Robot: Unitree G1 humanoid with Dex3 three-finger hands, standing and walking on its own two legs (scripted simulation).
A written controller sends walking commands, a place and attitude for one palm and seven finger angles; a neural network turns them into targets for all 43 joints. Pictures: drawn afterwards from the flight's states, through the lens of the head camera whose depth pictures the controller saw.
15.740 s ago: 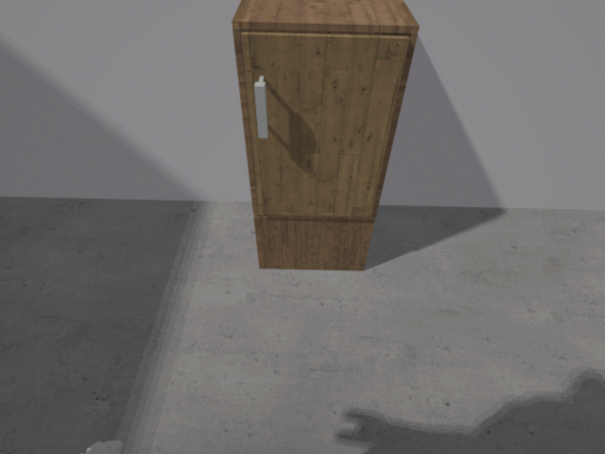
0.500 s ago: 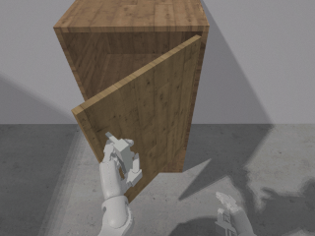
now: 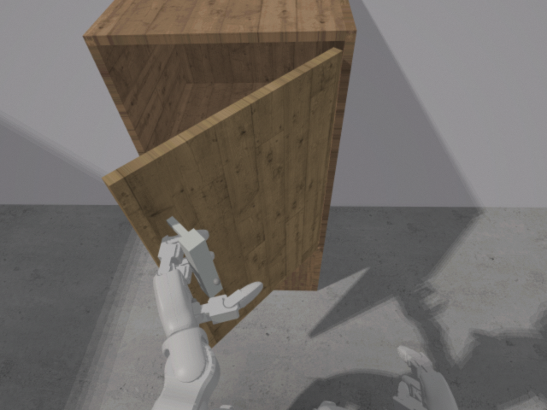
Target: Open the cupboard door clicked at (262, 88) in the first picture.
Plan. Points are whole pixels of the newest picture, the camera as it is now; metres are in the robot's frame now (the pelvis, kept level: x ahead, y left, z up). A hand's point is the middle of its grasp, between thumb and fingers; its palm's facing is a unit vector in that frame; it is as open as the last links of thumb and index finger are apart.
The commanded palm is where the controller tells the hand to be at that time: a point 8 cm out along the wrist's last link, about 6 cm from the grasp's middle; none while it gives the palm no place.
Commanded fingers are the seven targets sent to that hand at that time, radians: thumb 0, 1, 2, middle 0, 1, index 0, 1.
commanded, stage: open thumb and fingers to let go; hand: left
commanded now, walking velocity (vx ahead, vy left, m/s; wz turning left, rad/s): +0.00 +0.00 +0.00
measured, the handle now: (194, 257) +0.32 +0.13 +0.05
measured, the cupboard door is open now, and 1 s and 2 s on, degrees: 47 48 48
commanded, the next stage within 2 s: slide the hand sideways off the handle in 0.36 s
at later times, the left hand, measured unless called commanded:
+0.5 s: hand (211, 281) +0.29 +0.10 +0.05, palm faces +0.29 -0.96 -0.02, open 15.1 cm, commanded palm +0.24 +0.14 +0.05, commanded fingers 0.00 -0.50 0.30 -0.15 -0.30 -0.15 -0.30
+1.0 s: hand (197, 318) +0.23 +0.11 +0.05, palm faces -0.08 -1.00 +0.00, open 16.2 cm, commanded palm +0.21 +0.17 +0.05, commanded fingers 0.00 -0.50 0.30 -0.15 -0.30 -0.15 -0.30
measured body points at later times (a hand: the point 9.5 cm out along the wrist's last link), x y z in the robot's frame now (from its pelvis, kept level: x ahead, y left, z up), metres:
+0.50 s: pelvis +0.00 +0.04 +0.00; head +0.03 +0.03 +0.45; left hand +0.27 +0.15 +0.06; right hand +0.17 -0.17 -0.09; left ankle +0.01 +0.16 -0.68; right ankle +0.03 -0.04 -0.68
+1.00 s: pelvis +0.00 +0.07 -0.01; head +0.03 +0.07 +0.43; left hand +0.23 +0.17 +0.06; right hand +0.17 -0.15 -0.09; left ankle +0.01 +0.16 -0.68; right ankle +0.03 -0.04 -0.68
